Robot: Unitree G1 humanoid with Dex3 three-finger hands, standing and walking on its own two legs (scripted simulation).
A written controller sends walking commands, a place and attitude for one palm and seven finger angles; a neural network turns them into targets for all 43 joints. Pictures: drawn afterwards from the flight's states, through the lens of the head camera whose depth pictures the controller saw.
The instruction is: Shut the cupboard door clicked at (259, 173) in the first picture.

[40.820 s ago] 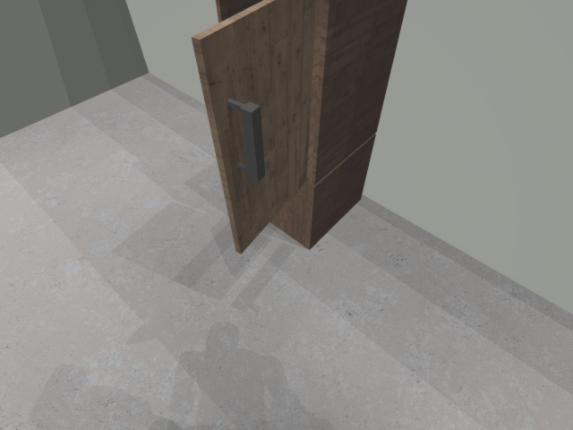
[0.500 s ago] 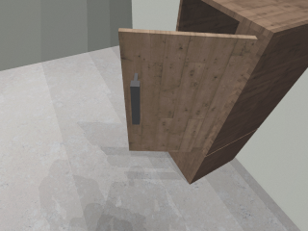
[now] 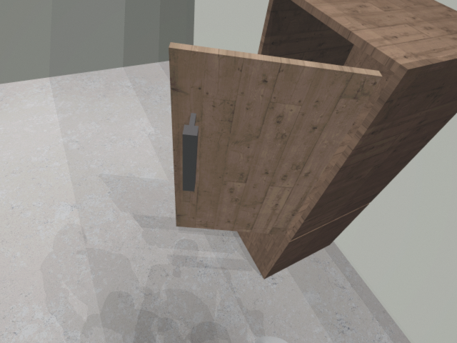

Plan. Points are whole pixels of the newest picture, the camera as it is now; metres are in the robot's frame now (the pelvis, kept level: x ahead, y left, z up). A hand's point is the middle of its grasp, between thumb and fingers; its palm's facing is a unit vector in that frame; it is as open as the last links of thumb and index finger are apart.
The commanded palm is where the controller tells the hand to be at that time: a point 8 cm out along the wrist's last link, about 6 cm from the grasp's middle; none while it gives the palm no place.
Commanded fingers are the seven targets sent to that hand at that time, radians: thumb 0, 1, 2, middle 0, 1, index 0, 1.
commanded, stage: shuffle to correct the standing spot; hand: left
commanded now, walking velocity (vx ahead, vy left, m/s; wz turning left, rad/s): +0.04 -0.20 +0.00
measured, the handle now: (191, 153) +0.46 +0.12 +0.04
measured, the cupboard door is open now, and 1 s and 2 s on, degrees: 61 61 61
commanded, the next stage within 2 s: come to a stop and stand still in 0.16 s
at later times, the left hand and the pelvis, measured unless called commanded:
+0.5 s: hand out of the picture +0.09 +0.07 -0.17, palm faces +0.04 -0.97 -0.22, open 7.2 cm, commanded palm none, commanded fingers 0.00 0.90 0.90 -0.20 -0.30 -0.20 -0.30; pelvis +0.03 -0.11 +0.00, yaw +1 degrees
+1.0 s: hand out of the picture +0.00 +0.15 -0.19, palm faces +0.05 -0.97 -0.23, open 7.4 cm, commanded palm none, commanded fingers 0.00 0.90 0.90 -0.20 -0.30 -0.20 -0.30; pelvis -0.01 -0.04 -0.01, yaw +1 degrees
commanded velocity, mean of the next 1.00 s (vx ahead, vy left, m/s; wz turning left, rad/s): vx -0.02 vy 0.04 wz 0.00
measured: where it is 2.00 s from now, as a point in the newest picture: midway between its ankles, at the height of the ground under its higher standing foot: outside the picture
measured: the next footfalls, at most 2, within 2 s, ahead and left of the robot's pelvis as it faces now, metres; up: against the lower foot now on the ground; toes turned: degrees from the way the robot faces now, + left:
right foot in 0.28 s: +0.06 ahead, -0.20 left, +0.00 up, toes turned -3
left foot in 0.72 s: +0.07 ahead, -0.01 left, +0.00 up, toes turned +5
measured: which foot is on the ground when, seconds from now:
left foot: down 0.00-0.28, up 0.30-0.70, down 0.72-1.00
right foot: up 0.00-0.26, down 0.28-0.94, up 0.96-1.00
